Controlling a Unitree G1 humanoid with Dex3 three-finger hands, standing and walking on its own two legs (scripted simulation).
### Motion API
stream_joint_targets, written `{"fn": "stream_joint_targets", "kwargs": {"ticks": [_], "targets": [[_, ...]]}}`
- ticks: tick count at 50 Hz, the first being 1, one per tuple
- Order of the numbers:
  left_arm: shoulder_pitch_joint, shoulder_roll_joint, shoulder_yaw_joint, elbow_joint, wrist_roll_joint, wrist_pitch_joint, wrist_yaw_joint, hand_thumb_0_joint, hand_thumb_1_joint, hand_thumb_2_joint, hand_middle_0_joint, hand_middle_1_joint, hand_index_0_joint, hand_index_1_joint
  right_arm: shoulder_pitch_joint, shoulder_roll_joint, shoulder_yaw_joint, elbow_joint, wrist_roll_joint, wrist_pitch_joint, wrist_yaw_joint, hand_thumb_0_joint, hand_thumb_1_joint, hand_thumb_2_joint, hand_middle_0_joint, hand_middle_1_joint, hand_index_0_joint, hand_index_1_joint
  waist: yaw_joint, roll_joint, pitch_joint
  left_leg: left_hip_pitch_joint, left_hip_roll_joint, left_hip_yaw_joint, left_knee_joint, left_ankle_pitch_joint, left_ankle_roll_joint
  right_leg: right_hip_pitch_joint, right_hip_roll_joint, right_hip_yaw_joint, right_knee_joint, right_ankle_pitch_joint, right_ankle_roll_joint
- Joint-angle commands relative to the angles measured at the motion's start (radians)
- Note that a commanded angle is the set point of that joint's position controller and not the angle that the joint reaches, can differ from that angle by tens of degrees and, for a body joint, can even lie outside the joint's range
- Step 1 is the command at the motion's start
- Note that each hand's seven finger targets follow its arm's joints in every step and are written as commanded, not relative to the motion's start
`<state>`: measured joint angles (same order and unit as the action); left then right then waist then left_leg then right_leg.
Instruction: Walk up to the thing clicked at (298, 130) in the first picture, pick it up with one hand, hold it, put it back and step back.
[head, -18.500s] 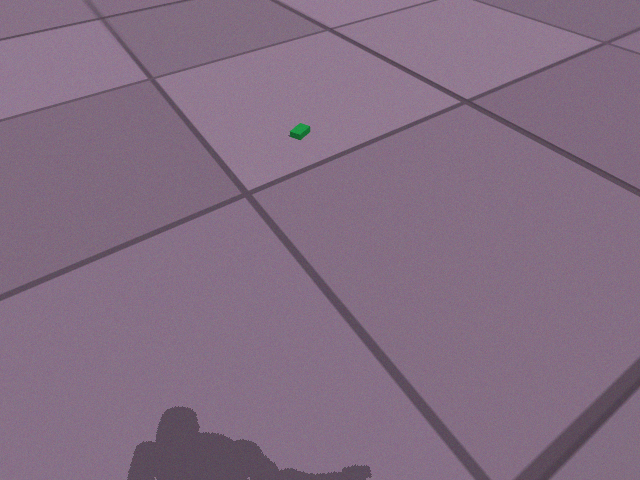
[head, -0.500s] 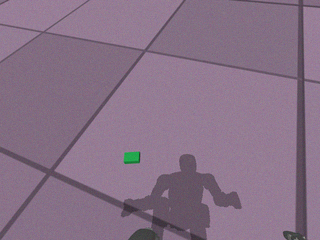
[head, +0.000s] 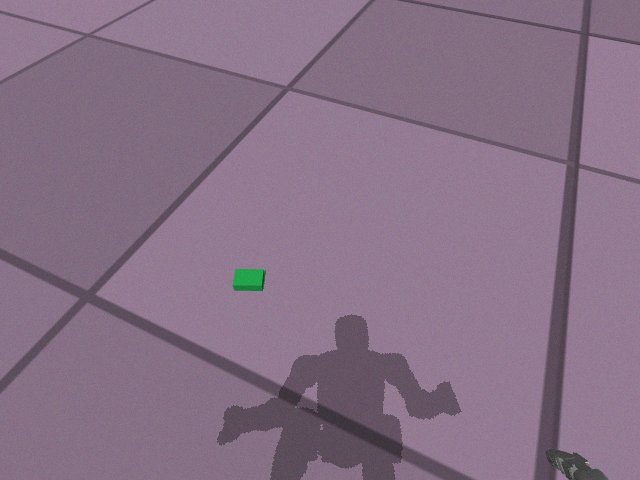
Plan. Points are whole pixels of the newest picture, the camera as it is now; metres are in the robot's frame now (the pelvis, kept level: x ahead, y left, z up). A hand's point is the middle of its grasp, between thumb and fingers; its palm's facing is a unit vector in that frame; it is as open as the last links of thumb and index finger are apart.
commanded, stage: walk up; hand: left
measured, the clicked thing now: (249, 279) +0.86 +0.28 -0.74
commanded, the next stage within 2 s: stand in 1.54 s
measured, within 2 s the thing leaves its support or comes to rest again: neither
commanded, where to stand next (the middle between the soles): +0.47 +0.04 m, yaw +0 degrees
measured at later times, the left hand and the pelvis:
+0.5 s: hand out of the picture +0.07 +0.27 -0.14, palm faces +0.05 -0.93 -0.37, open 7.4 cm; pelvis -0.01 +0.00 +0.01, yaw +2 degrees
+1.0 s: hand out of the picture +0.11 +0.29 -0.14, palm faces +0.07 -0.92 -0.38, open 7.4 cm; pelvis +0.03 +0.02 +0.00, yaw +4 degrees
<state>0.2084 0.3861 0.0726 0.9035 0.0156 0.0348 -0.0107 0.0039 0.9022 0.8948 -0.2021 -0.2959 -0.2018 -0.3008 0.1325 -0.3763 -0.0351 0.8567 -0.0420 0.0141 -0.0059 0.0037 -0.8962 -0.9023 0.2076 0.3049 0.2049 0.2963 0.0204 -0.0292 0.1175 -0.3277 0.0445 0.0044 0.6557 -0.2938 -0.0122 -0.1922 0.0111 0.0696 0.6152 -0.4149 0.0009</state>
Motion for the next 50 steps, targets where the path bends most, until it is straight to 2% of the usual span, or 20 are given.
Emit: {"fn": "stream_joint_targets", "kwargs": {"ticks": [1,2,3,6,12,14,16,21,24,26,29,32,35,37,39,42,45,48,49,50], "targets": [[0.055,0.27,0.072,-0.023,0.03,-0.083,0.029,0.0,0.9,0.9,-0.2,-0.3,-0.2,-0.3,0.019,-0.121,-0.031,-0.076,0.027,-0.006,-0.002,0.0,-0.9,-0.9,0.2,0.3,0.2,0.3,-0.001,-0.128,-0.14,-0.2,-0.041,-0.078,0.133,-0.156,0.034,0.196,-0.224,0.391,-0.33,0.154,-0.093],[-0.037,0.324,0.078,-0.059,0.029,-0.08,0.029,0.0,0.9,0.9,-0.2,-0.3,-0.2,-0.3,-0.016,-0.173,-0.047,-0.071,0.021,-0.003,-0.011,0.0,-0.9,-0.9,0.2,0.3,0.2,0.3,0.016,-0.079,-0.101,-0.12,-0.026,-0.119,0.196,-0.275,0.014,-0.046,-0.364,0.47,-0.352,-0.053,-0.225],[-0.103,0.327,0.07,-0.072,0.028,-0.075,0.025,0.0,0.9,0.9,-0.2,-0.3,-0.2,-0.3,-0.011,-0.21,-0.066,-0.039,0.021,-0.006,-0.011,0.0,-0.9,-0.9,0.2,0.3,0.2,0.3,-0.001,-0.092,-0.031,0.001,-0.006,-0.14,0.233,-0.263,0.008,-0.239,-0.374,0.484,-0.361,-0.135,-0.25],[-0.139,0.233,0.051,-0.06,0.022,-0.086,0.023,0.0,0.9,0.9,-0.2,-0.3,-0.2,-0.3,-0.004,-0.185,-0.057,-0.006,0.031,-0.019,0.007,0.0,-0.9,-0.9,0.2,0.3,0.2,0.3,-0.027,-0.118,0.008,-0.027,-0.027,-0.098,0.129,-0.137,0.015,-0.139,-0.225,0.223,-0.327,-0.017,-0.159],[-0.084,0.219,0.035,-0.033,0.009,-0.069,0.01,0.0,0.9,0.9,-0.2,-0.3,-0.2,-0.3,0.071,-0.175,-0.063,0.045,0.016,-0.053,0.01,0.0,-0.9,-0.9,0.2,0.3,0.2,0.3,-0.036,-0.119,-0.074,0.198,-0.051,-0.037,-0.282,0.022,0.027,-0.073,-0.172,0.097,-0.161,0.24,-0.095],[-0.062,0.142,0.007,-0.031,-0.013,-0.066,0.01,0.0,0.9,0.9,-0.2,-0.3,-0.2,-0.3,0.073,-0.242,-0.078,0.049,0.008,-0.07,0.0,0.0,-0.9,-0.9,0.2,0.3,0.2,0.3,-0.025,0.084,-0.143,0.3,0.162,-0.355,-0.351,0.119,0.117,-0.184,-0.04,-0.024,0.035,0.2,-0.018],[-0.051,0.196,0.024,0.008,-0.011,-0.067,0.018,0.0,0.9,0.9,-0.2,-0.3,-0.2,-0.3,-0.004,-0.287,-0.084,0.041,0.017,-0.058,0.01,0.0,-0.9,-0.9,0.2,0.3,0.2,0.3,0.006,0.113,-0.112,0.107,0.241,-0.397,-0.352,-0.082,0.222,-0.051,-0.033,-0.06,0.043,-0.07,-0.029],[-0.009,0.195,0.03,0.042,0.0,-0.089,0.018,0.0,0.9,0.9,-0.2,-0.3,-0.2,-0.3,-0.032,-0.191,-0.052,0.04,0.026,-0.052,0.011,0.0,-0.9,-0.9,0.2,0.3,0.2,0.3,0.036,0.127,-0.113,-0.02,0.057,-0.159,-0.197,0.124,0.069,0.154,-0.082,0.029,-0.194,0.199,-0.063],[-0.033,0.295,0.044,0.04,0.008,-0.095,0.022,0.0,0.9,0.9,-0.2,-0.3,-0.2,-0.3,-0.02,-0.159,-0.049,0.039,0.022,-0.041,0.008,0.0,-0.9,-0.9,0.2,0.3,0.2,0.3,0.014,-0.038,-0.063,-0.095,-0.059,-0.04,0.029,-0.146,0.028,0.097,-0.308,0.294,-0.296,0.08,-0.205],[-0.115,0.275,0.039,0.012,0.008,-0.093,0.02,0.0,0.9,0.9,-0.2,-0.3,-0.2,-0.3,0.04,-0.163,-0.05,0.064,0.018,-0.05,0.009,0.0,-0.9,-0.9,0.2,0.3,0.2,0.3,-0.024,-0.063,-0.042,-0.019,-0.023,-0.036,-0.029,-0.167,0.033,0.012,-0.317,0.237,-0.259,0.197,-0.206],[-0.167,0.208,0.017,0.003,-0.002,-0.083,0.018,0.0,0.9,0.9,-0.2,-0.3,-0.2,-0.3,0.086,-0.184,-0.063,0.096,0.017,-0.065,0.01,0.0,-0.9,-0.9,0.2,0.3,0.2,0.3,-0.049,-0.022,-0.061,0.162,0.036,-0.156,-0.238,0.206,0.065,-0.087,-0.147,0.015,-0.104,0.344,-0.073],[-0.134,0.183,0.014,0.022,-0.01,-0.076,0.021,0.0,0.9,0.9,-0.2,-0.3,-0.2,-0.3,0.065,-0.272,-0.08,0.09,0.019,-0.071,0.009,0.0,-0.9,-0.9,0.2,0.3,0.2,0.3,-0.021,0.098,-0.086,0.213,0.242,-0.396,-0.294,0.284,0.238,-0.137,-0.009,-0.097,0.065,-0.024,-0.024],[-0.122,0.165,0.009,0.032,-0.012,-0.087,0.022,0.0,0.9,0.9,-0.2,-0.3,-0.2,-0.3,0.039,-0.232,-0.07,0.083,0.017,-0.07,0.001,0.0,-0.9,-0.9,0.2,0.3,0.2,0.3,-0.008,0.172,-0.133,0.295,0.197,-0.284,-0.22,0.651,0.193,-0.121,-0.04,-0.066,-0.012,0.005,-0.035],[-0.071,0.172,0.012,0.054,-0.018,-0.097,0.024,0.0,0.9,0.9,-0.2,-0.3,-0.2,-0.3,0.007,-0.213,-0.064,0.073,0.031,-0.067,-0.006,0.0,-0.9,-0.9,0.2,0.3,0.2,0.3,0.013,0.154,-0.203,0.258,0.112,-0.147,-0.11,0.774,0.116,0.045,-0.078,-0.045,-0.131,0.384,-0.043],[0.009,0.225,0.025,0.083,-0.016,-0.101,0.032,0.0,0.9,0.9,-0.2,-0.3,-0.2,-0.3,-0.037,-0.182,-0.058,0.049,0.045,-0.056,-0.01,0.0,-0.9,-0.9,0.2,0.3,0.2,0.3,0.038,0.087,-0.267,0.073,0.023,-0.068,0.009,0.557,0.055,0.26,-0.157,0.052,-0.108,0.69,-0.091],[-0.069,0.273,0.03,0.054,-0.002,-0.098,0.032,0.0,0.9,0.9,-0.2,-0.3,-0.2,-0.3,-0.037,-0.145,-0.052,0.05,0.026,-0.04,-0.012,0.0,-0.9,-0.9,0.2,0.3,0.2,0.3,0.016,-0.068,-0.147,-0.073,-0.041,-0.016,0.109,-0.23,0.033,0.191,-0.371,0.241,-0.174,0.639,-0.259],[-0.137,0.26,0.023,0.032,0.008,-0.097,0.031,0.0,0.9,0.9,-0.2,-0.3,-0.2,-0.3,-0.002,-0.158,-0.054,0.073,0.024,-0.047,0.004,0.0,-0.9,-0.9,0.2,0.3,0.2,0.3,-0.024,-0.117,-0.075,-0.002,-0.008,-0.018,-0.019,-0.194,0.04,0.063,-0.317,0.136,-0.176,0.583,-0.201],[-0.168,0.205,0.012,0.011,-0.012,-0.088,0.033,0.0,0.9,0.9,-0.2,-0.3,-0.2,-0.3,0.09,-0.209,-0.082,0.114,0.021,-0.066,0.002,0.0,-0.9,-0.9,0.2,0.3,0.2,0.3,-0.067,-0.008,-0.176,0.328,0.087,-0.149,-0.223,0.54,0.097,-0.079,-0.111,-0.068,0.08,0.614,-0.02],[-0.169,0.177,0.006,0.006,-0.023,-0.081,0.031,0.0,0.9,0.9,-0.2,-0.3,-0.2,-0.3,0.088,-0.229,-0.083,0.115,0.023,-0.069,-0.005,0.0,-0.9,-0.9,0.2,0.3,0.2,0.3,-0.058,0.055,-0.197,0.381,0.179,-0.255,-0.256,0.589,0.159,-0.154,-0.042,-0.098,0.169,0.428,0.008],[-0.166,0.169,0.005,0.015,-0.024,-0.066,0.029,0.0,0.9,0.9,-0.2,-0.3,-0.2,-0.3,0.051,-0.238,-0.076,0.111,0.02,-0.072,-0.009,0.0,-0.9,-0.9,0.2,0.3,0.2,0.3,-0.041,0.075,-0.166,0.272,0.273,-0.317,-0.293,0.52,0.236,-0.131,-0.023,-0.083,0.159,-0.034,-0.005]]}}
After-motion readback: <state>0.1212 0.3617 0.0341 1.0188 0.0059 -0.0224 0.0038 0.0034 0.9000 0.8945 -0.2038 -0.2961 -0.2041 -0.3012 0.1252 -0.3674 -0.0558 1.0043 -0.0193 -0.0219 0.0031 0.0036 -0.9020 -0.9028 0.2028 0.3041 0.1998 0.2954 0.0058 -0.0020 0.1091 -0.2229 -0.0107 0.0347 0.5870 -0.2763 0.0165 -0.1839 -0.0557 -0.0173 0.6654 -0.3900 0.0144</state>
